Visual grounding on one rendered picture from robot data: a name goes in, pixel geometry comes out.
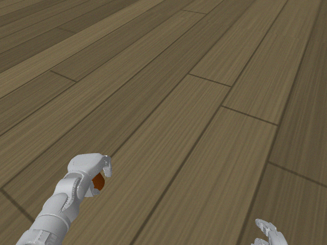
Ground left robot hand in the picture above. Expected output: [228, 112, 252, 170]
[67, 153, 112, 197]

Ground right robot hand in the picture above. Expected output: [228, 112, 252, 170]
[251, 219, 288, 245]

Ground left robot arm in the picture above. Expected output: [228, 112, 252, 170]
[16, 170, 91, 245]

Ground tin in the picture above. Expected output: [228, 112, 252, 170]
[92, 173, 105, 191]

